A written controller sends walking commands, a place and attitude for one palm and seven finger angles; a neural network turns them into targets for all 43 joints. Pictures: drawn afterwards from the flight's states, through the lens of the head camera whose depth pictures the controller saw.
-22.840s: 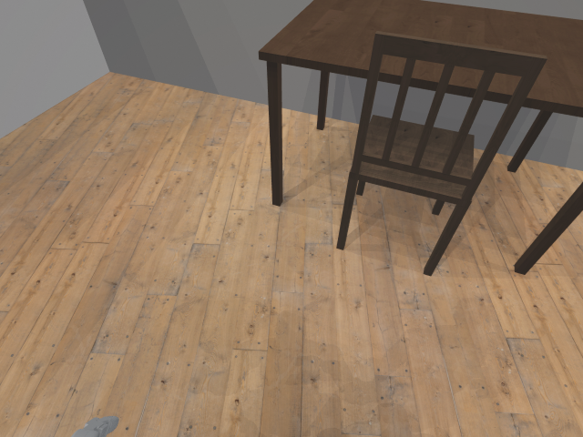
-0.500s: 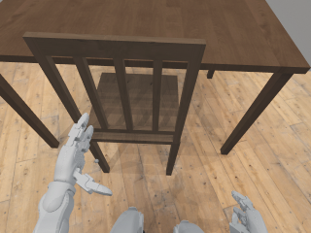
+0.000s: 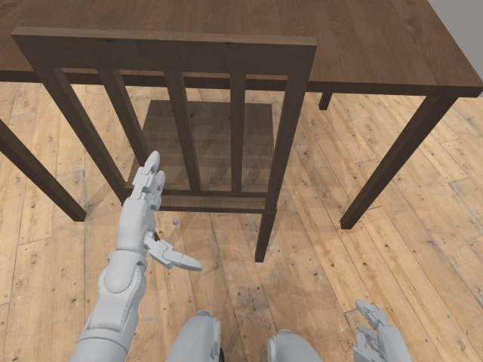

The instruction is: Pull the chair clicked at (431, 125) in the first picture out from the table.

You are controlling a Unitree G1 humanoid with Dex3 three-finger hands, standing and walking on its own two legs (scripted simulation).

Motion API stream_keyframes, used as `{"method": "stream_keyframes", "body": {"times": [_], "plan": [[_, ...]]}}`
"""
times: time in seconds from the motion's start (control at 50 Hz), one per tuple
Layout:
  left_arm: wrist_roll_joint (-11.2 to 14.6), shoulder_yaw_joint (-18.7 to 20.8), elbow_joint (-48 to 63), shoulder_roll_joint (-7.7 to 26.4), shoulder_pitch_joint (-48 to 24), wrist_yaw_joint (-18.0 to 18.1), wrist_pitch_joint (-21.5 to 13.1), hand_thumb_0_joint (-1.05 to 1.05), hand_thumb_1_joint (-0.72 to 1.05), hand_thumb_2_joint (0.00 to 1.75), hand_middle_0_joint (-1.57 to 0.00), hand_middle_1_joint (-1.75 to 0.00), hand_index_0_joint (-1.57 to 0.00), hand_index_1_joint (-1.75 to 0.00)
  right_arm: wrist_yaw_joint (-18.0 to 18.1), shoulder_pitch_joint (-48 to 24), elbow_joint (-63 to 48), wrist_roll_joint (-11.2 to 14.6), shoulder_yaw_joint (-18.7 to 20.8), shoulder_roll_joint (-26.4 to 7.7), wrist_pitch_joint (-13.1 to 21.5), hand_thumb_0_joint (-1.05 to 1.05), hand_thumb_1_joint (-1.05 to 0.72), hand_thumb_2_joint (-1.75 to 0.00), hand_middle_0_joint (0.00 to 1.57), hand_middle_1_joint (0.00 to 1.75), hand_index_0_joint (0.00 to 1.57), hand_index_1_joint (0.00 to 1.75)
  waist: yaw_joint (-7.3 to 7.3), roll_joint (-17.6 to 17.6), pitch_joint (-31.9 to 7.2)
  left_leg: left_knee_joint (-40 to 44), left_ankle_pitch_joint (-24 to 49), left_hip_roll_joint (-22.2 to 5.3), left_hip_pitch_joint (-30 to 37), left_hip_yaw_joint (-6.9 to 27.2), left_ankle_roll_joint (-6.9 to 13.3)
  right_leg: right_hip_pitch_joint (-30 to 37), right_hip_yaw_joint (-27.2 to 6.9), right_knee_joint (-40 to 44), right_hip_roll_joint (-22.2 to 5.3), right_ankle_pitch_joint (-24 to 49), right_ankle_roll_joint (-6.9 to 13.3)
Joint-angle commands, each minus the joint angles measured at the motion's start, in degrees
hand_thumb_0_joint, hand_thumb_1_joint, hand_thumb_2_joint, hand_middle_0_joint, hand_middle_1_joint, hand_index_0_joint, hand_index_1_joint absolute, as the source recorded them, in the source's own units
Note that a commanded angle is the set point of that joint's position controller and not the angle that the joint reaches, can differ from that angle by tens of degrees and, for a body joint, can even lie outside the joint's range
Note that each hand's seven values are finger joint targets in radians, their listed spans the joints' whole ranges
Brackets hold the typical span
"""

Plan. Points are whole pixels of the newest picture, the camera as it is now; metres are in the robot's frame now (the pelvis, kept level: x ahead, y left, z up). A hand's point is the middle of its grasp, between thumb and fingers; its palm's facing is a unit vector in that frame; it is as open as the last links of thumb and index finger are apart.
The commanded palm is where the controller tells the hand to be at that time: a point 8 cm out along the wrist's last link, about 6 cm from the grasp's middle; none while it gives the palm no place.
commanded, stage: aim the fingers beside a spindle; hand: left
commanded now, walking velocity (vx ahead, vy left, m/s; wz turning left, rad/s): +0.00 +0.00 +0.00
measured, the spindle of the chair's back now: (187, 141) +0.50 +0.12 +0.03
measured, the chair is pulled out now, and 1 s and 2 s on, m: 0.00 0.00 0.00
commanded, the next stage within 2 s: none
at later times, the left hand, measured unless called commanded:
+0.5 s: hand (184, 211) +0.36 +0.11 +0.02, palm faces -0.02 -1.00 -0.04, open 16.9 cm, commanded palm +0.33 +0.16 +0.02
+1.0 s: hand (187, 215) +0.35 +0.10 +0.02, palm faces -0.04 -1.00 -0.02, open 16.9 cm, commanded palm +0.33 +0.15 +0.02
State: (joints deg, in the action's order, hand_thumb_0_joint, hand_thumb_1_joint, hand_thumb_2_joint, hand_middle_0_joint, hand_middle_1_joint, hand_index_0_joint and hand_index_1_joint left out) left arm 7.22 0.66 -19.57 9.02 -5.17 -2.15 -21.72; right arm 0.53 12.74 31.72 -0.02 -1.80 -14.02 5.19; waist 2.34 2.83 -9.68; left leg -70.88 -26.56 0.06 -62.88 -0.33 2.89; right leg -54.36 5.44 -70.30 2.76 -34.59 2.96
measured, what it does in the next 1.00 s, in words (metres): stands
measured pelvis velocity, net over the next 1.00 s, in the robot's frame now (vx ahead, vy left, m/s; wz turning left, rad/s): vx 0.01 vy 0.00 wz -0.01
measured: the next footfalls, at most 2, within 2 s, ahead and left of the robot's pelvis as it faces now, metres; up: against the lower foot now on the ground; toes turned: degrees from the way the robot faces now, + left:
none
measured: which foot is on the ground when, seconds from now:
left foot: down 0.00-1.00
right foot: down 0.00-1.00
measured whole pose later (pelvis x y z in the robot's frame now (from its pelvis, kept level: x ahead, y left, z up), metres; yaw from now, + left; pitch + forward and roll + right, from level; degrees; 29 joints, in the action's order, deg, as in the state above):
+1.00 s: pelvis +0.01 +0.00 -0.01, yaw +0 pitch +20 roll -3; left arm 6.5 -1.3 -22.4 7.6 -7.9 1.4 -23.5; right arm -1.0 13.3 31.5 -0.2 -0.9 -14.0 0.3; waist 2.4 3.4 -10.1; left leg -72.4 -27.6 0.0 -65.3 -0.7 3.0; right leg -56.9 5.1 -72.0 2.8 -35.6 2.9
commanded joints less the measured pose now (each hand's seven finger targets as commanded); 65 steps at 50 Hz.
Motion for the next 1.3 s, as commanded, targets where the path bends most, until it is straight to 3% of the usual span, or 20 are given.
{"method": "stream_keyframes", "body": {"times": [0.0, 0.04, 0.1, 0.18, 0.24, 0.3, 0.34, 0.42, 0.52, 0.58, 0.68, 0.74, 0.84, 0.9, 1.0, 1.06, 1.1, 1.18, 1.22, 1.28], "plan": [[0.0, 1.4, 10.1, 3.9, -14.1, 1.4, -4.3, 0.00, -0.50, 0.30, -0.06, -0.08, -0.06, -0.08, -0.2, -0.3, -6.8, -0.2, 3.3, -7.6, 2.1, 0.00, -0.90, -0.90, 0.20, 0.30, 0.20, 0.30, 1.20, -1.4, -18.4, 7.6, 9.8, -0.7, 21.0, 5.4, -1.0, 0.1, -4.7, 11.8, -1.3, 13.6, -0.9], [0.1, 2.2, 8.5, 4.4, -12.2, 1.1, -4.2, 0.00, -0.50, 0.30, -0.06, -0.08, -0.06, -0.08, -0.2, 0.2, -6.9, -0.2, 3.5, -7.9, 1.6, 0.00, -0.90, -0.90, 0.20, 0.30, 0.20, 0.30, 0.73, -3.0, -18.9, 7.1, 10.8, -0.6, 19.6, 4.8, -0.9, 1.7, -5.1, 11.7, -1.2, 15.4, -0.9], [0.2, -0.1, 6.9, 2.4, -14.1, 0.6, -4.0, 0.00, -0.50, 0.30, -0.06, -0.08, -0.06, -0.08, -0.5, 0.2, -6.9, 0.0, 3.5, -7.8, 1.0, 0.00, -0.90, -0.90, 0.20, 0.30, 0.20, 0.30, 1.53, -3.5, -17.5, 6.9, 9.7, -0.5, 18.3, 4.6, -0.8, 1.0, -5.4, 12.0, -1.4, 15.1, -1.2], [-0.3, -0.7, 9.2, 2.1, -18.6, 1.8, -5.4, 0.00, -0.50, 0.30, -0.06, -0.08, -0.06, -0.08, -0.6, 0.5, -6.4, -0.2, 3.8, -7.7, 0.7, 0.00, -0.90, -0.90, 0.20, 0.30, 0.20, 0.30, 1.91, -1.1, -19.6, 6.0, 10.7, -0.6, 20.1, 4.9, -0.8, -0.9, -5.2, 10.9, -1.5, 15.2, -1.0], [-0.8, 1.8, 9.2, 4.4, -18.3, 3.5, -6.4, 0.00, -0.50, 0.30, -0.06, -0.08, -0.06, -0.08, -0.7, 1.0, -6.0, -0.6, 3.9, -7.9, 0.4, 0.00, -0.90, -0.90, 0.20, 0.30, 0.20, 0.30, 1.23, -2.2, -21.0, 5.4, 11.9, -0.7, 19.8, 4.9, -0.9, -0.2, -5.2, 10.0, -1.2, 16.2, -0.9], [-1.2, 3.1, 10.7, 5.2, -17.5, 4.6, -7.1, 0.00, -0.50, 0.30, -0.06, -0.08, -0.06, -0.08, -1.1, 0.8, -6.4, -0.8, 3.9, -7.5, -0.2, 0.00, -0.90, -0.90, 0.20, 0.30, 0.20, 0.30, 0.22, 0.0, -23.9, 5.6, 14.3, -0.4, 21.3, 4.6, -1.1, 1.5, -5.3, 9.2, -1.3, 18.9, -0.8], [-1.5, 4.0, 7.9, 5.6, -14.1, 4.6, -6.2, 0.00, -0.50, 0.30, -0.06, -0.08, -0.06, -0.08, -1.2, 1.0, -6.7, -0.7, 3.9, -7.6, -1.0, 0.00, -0.90, -0.90, 0.20, 0.30, 0.20, 0.30, -0.10, -2.1, -23.0, 5.8, 15.1, -0.4, 20.0, 4.2, -1.0, 2.8, -5.3, 9.2, -1.1, 20.6, -0.9], [-0.9, 1.1, 5.2, 2.6, -14.0, 3.1, -4.9, 0.00, -0.50, 0.30, -0.06, -0.08, -0.06, -0.08, -1.3, 0.7, -6.7, -0.2, 3.8, -7.6, -1.8, 0.00, -0.90, -0.90, 0.20, 0.30, 0.20, 0.30, 1.35, -4.5, -19.1, 5.8, 11.7, -0.4, 17.1, 3.8, -0.6, 2.2, -5.9, 10.8, -1.3, 18.8, -1.5], [0.3, -2.3, 9.6, 0.4, -16.3, 1.2, -6.1, 0.00, -0.50, 0.30, -0.06, -0.08, -0.06, -0.08, -0.9, 0.6, -7.2, 0.1, 3.9, -7.6, -1.4, 0.00, -0.90, -0.90, 0.20, 0.30, 0.20, 0.30, 1.85, -1.6, -20.7, 5.6, 12.5, -0.4, 19.5, 4.2, -0.6, 1.8, -6.0, 10.8, -1.5, 18.9, -1.3], [0.2, -0.5, 12.7, 2.8, -15.9, 2.0, -7.4, 0.00, -0.50, 0.30, -0.06, -0.08, -0.06, -0.08, -0.7, 0.6, -7.0, 0.0, 4.1, -7.7, -1.1, 0.00, -0.90, -0.90, 0.20, 0.30, 0.20, 0.30, 1.34, -1.4, -22.8, 5.7, 14.3, -0.8, 22.3, 5.0, -0.8, 1.2, -5.3, 10.1, -1.4, 19.3, -1.1], [-1.9, 0.6, 7.2, 3.4, -18.1, 4.2, -7.3, 0.00, -0.50, 0.30, -0.06, -0.08, -0.06, -0.08, -0.8, 0.2, -5.7, -0.4, 3.7, -7.4, -1.6, 0.00, -0.90, -0.90, 0.20, 0.30, 0.20, 0.30, 2.30, -2.8, -18.3, 4.9, 10.0, -0.7, 18.5, 4.8, -0.6, -2.1, -5.1, 10.0, -1.2, 14.5, -1.1], [-2.0, 1.0, 3.7, 3.0, -16.6, 4.3, -6.2, 0.00, -0.50, 0.30, -0.06, -0.08, -0.06, -0.08, -1.0, 0.1, -6.1, -0.4, 3.7, -7.6, -2.0, 0.00, -0.90, -0.90, 0.20, 0.30, 0.20, 0.30, 1.69, -2.1, -17.6, 5.2, 8.7, -0.5, 17.6, 4.7, -0.7, -2.3, -5.1, 10.3, -1.1, 13.2, -1.0], [-0.8, 1.3, 6.2, 3.3, -16.6, 3.1, -5.6, 0.00, -0.50, 0.30, -0.06, -0.08, -0.06, -0.08, -1.1, -0.1, -7.6, -0.2, 3.7, -7.8, -2.5, 0.00, -0.90, -0.90, 0.20, 0.30, 0.20, 0.30, 0.73, -0.9, -22.1, 5.8, 11.7, -0.4, 19.8, 4.7, -0.9, 0.4, -5.2, 9.8, -1.1, 16.4, -0.9], [-0.6, -1.9, 12.4, 1.0, -17.4, 3.1, -6.6, 0.00, -0.50, 0.30, -0.06, -0.08, -0.06, -0.08, -1.2, 0.3, -7.8, -0.1, 4.0, -7.5, -2.1, 0.00, -0.90, -0.90, 0.20, 0.30, 0.20, 0.30, 1.13, 1.5, -24.9, 6.2, 15.6, -1.0, 25.4, 5.8, -1.2, -0.4, -4.4, 9.4, -1.2, 18.6, -0.7], [-1.9, -4.3, 8.9, -0.8, -16.3, 4.3, -6.2, 0.00, -0.50, 0.30, -0.06, -0.08, -0.06, -0.08, -1.2, 0.7, -6.6, -0.1, 4.0, -7.5, -2.2, 0.00, -0.90, -0.90, 0.20, 0.30, 0.20, 0.30, 3.05, -2.8, -18.8, 6.3, 12.2, -1.4, 22.3, 6.4, -0.9, -3.3, -4.0, 10.2, -1.1, 15.4, -1.1], [-3.1, -2.7, 3.8, 0.2, -17.1, 5.3, -5.7, 0.00, -0.50, 0.30, -0.06, -0.08, -0.06, -0.08, -1.3, 0.6, -6.0, -0.2, 3.9, -7.8, -2.5, 0.00, -0.90, -0.90, 0.20, 0.30, 0.20, 0.30, 2.89, -3.7, -15.2, 6.2, 7.7, -1.1, 18.7, 6.2, -0.8, -5.2, -4.0, 10.5, -1.1, 11.0, -1.0], [-3.4, -1.0, 2.3, 1.2, -17.0, 6.1, -5.7, 0.00, -0.50, 0.30, -0.06, -0.08, -0.06, -0.08, -1.5, 0.2, -6.4, -0.3, 3.7, -7.8, -3.0, 0.00, -0.90, -0.90, 0.20, 0.30, 0.20, 0.30, 1.95, -3.3, -15.5, 6.3, 6.8, -0.7, 17.8, 6.0, -0.9, -4.9, -4.1, 10.2, -1.0, 10.0, -0.7], [-3.0, 3.3, 8.2, 4.9, -18.9, 7.3, -7.5, 0.00, -0.50, 0.30, -0.06, -0.08, -0.06, -0.08, -1.5, 0.0, -7.4, -0.9, 3.8, -7.5, -3.2, 0.00, -0.90, -0.90, 0.20, 0.30, 0.20, 0.30, -0.13, 1.1, -23.7, 5.9, 11.4, -0.5, 21.7, 5.4, -1.3, -1.7, -4.7, 8.8, -1.1, 14.2, -0.5], [-2.8, 1.8, 11.6, 3.8, -19.7, 7.3, -8.2, 0.00, -0.50, 0.30, -0.06, -0.08, -0.06, -0.08, -1.6, -0.1, -7.8, -0.9, 3.8, -7.1, -3.0, 0.00, -0.90, -0.90, 0.20, 0.30, 0.20, 0.30, 0.12, 2.1, -25.9, 5.8, 14.5, -0.8, 24.3, 5.5, -1.5, -0.8, -4.7, 8.4, -1.2, 17.0, -0.5], [-2.4, -2.2, 11.3, 0.3, -17.3, 6.6, -7.4, 0.00, -0.50, 0.30, -0.06, -0.08, -0.06, -0.08, -1.9, 0.2, -7.6, -0.6, 3.8, -7.1, -3.0, 0.00, -0.90, -0.90, 0.20, 0.30, 0.20, 0.30, 1.55, 0.9, -24.2, 6.2, 15.1, -1.1, 25.3, 5.9, -1.2, -1.3, -4.4, 9.4, -1.0, 17.7, -0.8]]}}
